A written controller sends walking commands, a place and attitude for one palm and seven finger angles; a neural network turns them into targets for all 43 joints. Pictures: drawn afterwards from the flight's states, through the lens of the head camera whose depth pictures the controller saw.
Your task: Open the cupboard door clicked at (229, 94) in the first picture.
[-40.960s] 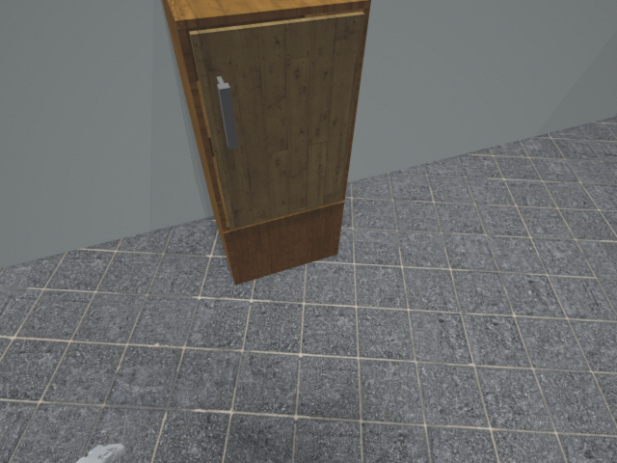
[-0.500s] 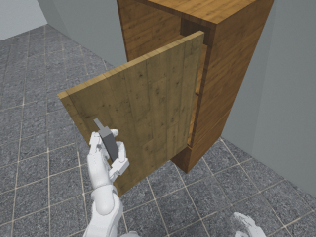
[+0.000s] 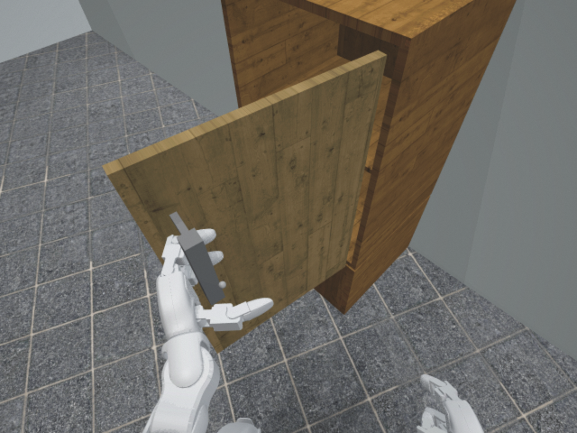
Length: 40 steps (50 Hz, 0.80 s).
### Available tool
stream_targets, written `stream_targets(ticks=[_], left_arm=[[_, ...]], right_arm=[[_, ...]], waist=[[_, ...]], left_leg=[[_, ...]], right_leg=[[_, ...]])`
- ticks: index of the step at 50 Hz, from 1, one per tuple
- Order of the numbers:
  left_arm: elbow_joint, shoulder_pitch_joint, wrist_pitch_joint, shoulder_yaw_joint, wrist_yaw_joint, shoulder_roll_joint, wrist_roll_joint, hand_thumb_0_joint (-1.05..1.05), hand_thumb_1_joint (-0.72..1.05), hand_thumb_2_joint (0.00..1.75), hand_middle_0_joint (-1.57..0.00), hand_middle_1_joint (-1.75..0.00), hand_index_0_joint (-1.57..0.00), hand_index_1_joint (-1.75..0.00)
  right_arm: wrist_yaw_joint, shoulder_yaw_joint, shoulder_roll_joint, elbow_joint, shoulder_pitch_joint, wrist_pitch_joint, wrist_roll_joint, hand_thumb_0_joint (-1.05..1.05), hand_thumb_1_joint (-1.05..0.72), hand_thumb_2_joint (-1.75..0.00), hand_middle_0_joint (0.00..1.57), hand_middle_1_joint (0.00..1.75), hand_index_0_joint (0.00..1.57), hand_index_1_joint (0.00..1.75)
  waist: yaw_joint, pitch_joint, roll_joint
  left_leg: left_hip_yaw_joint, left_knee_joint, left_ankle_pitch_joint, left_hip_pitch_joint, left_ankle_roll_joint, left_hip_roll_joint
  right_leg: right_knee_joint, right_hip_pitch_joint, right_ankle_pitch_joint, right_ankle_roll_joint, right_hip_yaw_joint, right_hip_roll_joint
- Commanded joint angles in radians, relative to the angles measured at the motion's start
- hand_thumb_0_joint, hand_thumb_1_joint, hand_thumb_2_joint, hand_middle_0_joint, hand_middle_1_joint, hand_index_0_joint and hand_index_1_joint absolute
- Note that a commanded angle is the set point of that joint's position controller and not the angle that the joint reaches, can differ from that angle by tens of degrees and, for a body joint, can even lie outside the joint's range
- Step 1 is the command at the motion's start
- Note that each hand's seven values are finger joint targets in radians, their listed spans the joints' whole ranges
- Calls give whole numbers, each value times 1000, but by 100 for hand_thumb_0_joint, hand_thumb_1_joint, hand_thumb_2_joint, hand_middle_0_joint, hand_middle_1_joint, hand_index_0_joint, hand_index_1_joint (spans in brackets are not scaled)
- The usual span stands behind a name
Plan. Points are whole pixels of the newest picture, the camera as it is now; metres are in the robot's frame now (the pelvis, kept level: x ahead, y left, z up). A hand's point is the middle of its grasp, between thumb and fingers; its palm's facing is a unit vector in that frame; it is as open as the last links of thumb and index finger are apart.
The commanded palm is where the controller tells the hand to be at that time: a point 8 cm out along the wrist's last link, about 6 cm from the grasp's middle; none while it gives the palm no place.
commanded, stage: open thumb and fingers to let go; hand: left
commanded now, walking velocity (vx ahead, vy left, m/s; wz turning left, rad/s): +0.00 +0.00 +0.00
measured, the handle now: (196, 259) +0.34 +0.15 +0.05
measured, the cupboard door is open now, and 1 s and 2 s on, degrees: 81 84 83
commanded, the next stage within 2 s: slide the hand sideways off the handle in 0.30 s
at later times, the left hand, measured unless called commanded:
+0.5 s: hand (220, 301) +0.28 +0.11 +0.04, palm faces +0.13 -0.99 -0.07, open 15.2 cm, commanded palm +0.26 +0.15 +0.05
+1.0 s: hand (187, 342) +0.23 +0.14 +0.05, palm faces -0.11 -0.99 -0.02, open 16.2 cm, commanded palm +0.21 +0.20 +0.05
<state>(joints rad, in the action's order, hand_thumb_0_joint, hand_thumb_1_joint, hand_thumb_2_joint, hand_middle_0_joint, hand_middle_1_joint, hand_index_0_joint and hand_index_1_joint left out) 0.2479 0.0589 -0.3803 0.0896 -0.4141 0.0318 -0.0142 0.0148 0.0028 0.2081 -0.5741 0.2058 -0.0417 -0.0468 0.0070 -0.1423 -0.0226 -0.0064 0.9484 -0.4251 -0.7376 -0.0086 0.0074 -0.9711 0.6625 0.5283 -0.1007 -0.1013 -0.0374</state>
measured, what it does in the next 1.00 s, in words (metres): stands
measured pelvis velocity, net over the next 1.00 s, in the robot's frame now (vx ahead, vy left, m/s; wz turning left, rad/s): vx -0.02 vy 0.04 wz -0.03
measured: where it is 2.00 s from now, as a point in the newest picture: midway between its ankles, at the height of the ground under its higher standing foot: outside the picture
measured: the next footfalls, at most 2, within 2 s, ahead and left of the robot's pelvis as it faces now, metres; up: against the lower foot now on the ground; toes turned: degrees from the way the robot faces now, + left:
none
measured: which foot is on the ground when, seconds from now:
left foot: down 0.00-1.00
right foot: down 0.00-1.00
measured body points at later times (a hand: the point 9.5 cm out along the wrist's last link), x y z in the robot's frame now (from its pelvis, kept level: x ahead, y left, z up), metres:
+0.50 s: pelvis -0.01 +0.02 -0.01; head +0.03 +0.01 +0.44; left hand +0.27 +0.16 +0.05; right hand +0.15 -0.20 -0.11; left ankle +0.02 +0.13 -0.68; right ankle -0.03 -0.05 -0.68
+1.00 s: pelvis -0.02 +0.04 -0.01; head +0.02 +0.03 +0.44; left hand +0.23 +0.19 +0.05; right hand +0.15 -0.19 -0.09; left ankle +0.02 +0.13 -0.68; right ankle -0.03 -0.05 -0.68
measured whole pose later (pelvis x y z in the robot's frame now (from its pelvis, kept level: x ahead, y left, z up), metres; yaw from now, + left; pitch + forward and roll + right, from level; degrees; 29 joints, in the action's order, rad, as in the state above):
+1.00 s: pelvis -0.02 +0.04 -0.01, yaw -2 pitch +11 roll -1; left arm 0.04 0.28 -0.39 0.10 0.04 -0.15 -0.12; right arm 0.02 0.02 0.23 -0.46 0.24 0.00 0.01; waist 0.02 -0.12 -0.04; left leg -0.04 1.03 -0.45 -0.77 0.04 0.00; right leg -1.02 0.68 0.52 -0.05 -0.07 -0.04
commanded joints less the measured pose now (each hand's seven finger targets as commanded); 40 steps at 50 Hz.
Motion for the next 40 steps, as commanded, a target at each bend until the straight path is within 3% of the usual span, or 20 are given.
stream_targets(ticks=[1,5,7,10,14,18,20,21,22,23,26,27,28,30,32,35,37,40], left_arm=[[-224,-182,-64,-13,-19,-23,21,0,-50,30,-26,-95,-26,-95],[-227,-127,-47,12,-32,5,24,0,-50,30,-22,-75,-22,-75],[-227,-157,-40,7,-43,-8,32,0,-50,30,-21,-65,-21,-65],[-249,-175,-44,37,-61,17,48,0,-50,30,-18,-50,-18,-50],[-246,-208,-43,38,-80,22,47,0,-50,30,-15,-30,-15,-30],[-218,-246,-32,59,-95,47,48,0,-50,30,-15,-30,-15,-30],[-224,-270,-32,63,-102,53,53,0,-50,30,-15,-30,-15,-30],[-215,-230,-62,239,96,-51,159,0,-50,30,-15,-30,-15,-30],[-268,-293,-91,160,203,-115,119,0,-50,30,-15,-30,-15,-30],[-273,-289,-113,141,267,-149,107,0,-50,30,-15,-30,-15,-30],[-288,-274,-128,176,439,-137,23,0,-50,30,-15,-30,-15,-30],[-284,-291,-111,197,491,-108,-35,0,-50,30,-15,-30,-15,-30],[-278,-291,-94,167,517,-106,-90,0,-50,30,-15,-30,-15,-30],[-253,-245,-63,72,523,-134,-168,0,-50,30,-15,-30,-15,-30],[-254,-195,-47,14,492,-151,-193,0,-50,30,-15,-30,-15,-30],[-254,-100,-51,-28,434,-165,-162,0,-50,30,-15,-30,-15,-30],[-271,-25,-61,-56,411,-200,-126,0,-50,30,-15,-30,-15,-30],[-324,8,-81,-65,400,-220,-97,0,-50,30,-15,-30,-15,-30]], right_arm=[[-8,-39,91,139,-53,39,-3,0,-90,-90,20,30,20,30],[-4,-38,91,153,-45,35,-3,0,-90,-90,20,30,20,30],[-7,-38,95,153,-44,33,-4,0,-90,-90,20,30,20,30],[-4,-37,91,157,-54,37,-4,0,-90,-90,20,30,20,30],[-3,-34,89,156,-66,40,-4,0,-90,-90,20,30,20,30],[-4,-29,89,152,-78,44,-4,0,-90,-90,20,30,20,30],[-4,-32,88,149,-77,48,-5,0,-90,-90,20,30,20,30],[-1,-29,126,138,-23,47,6,0,-90,-90,20,30,20,30],[-8,-42,121,152,-6,44,12,0,-90,-90,20,30,20,30],[-15,-40,117,155,-20,47,16,0,-90,-90,20,30,20,30],[-28,-32,121,179,-32,70,40,0,-90,-90,20,30,20,30],[-31,-25,122,187,-32,75,54,0,-90,-90,20,30,20,30],[-36,-20,122,192,-43,83,61,0,-90,-90,20,30,20,30],[-47,-16,128,197,-61,91,71,0,-90,-90,20,30,20,30],[-45,-14,132,204,-65,100,71,0,-90,-90,20,30,20,30],[-28,-17,129,215,-59,100,61,0,-90,-90,20,30,20,30],[-14,-22,130,228,-53,97,57,0,-90,-90,20,30,20,30],[-2,-25,124,242,-52,90,52,0,-90,-90,20,30,20,30]], waist=[[6,-260,74],[-2,-264,87],[5,-246,103],[7,-240,71],[10,-221,72],[17,-200,68],[16,-224,63],[105,-179,90],[75,-257,59],[57,-279,49],[67,-253,14],[80,-228,10],[69,-202,22],[42,-179,65],[14,-176,66],[-7,-160,88],[-26,-161,64],[-23,-167,21]], left_leg=[[29,-40,220,136,31,11],[30,-47,240,147,31,11],[33,-50,238,145,32,7],[32,-49,227,158,32,7],[37,-50,201,150,31,5],[43,-56,162,148,32,4],[45,-55,163,156,31,4],[45,-38,166,172,44,-1],[47,-27,200,177,49,2],[44,-26,209,182,50,5],[49,-40,167,201,48,7],[56,-53,148,212,50,6],[58,-61,115,203,48,5],[55,-81,69,179,43,5],[56,-94,71,174,40,8],[51,-101,92,164,38,5],[47,-98,111,149,37,4],[36,-82,127,149,36,4]], right_leg=[[168,-135,-529,107,154,71],[158,-138,-544,102,132,61],[158,-123,-508,95,124,53],[154,-92,-457,88,115,47],[158,-67,-388,83,109,41],[162,-31,-302,78,96,32],[155,-28,-290,75,91,30],[149,19,-349,83,116,33],[139,-27,-402,75,125,40],[133,-48,-430,74,135,42],[152,-35,-362,75,133,39],[168,-26,-325,72,127,34],[185,-22,-277,74,121,30],[218,-38,-189,76,121,28],[213,-46,-166,73,109,25],[182,-32,-190,73,88,22],[160,-39,-209,67,86,19],[139,-28,-237,64,93,18]])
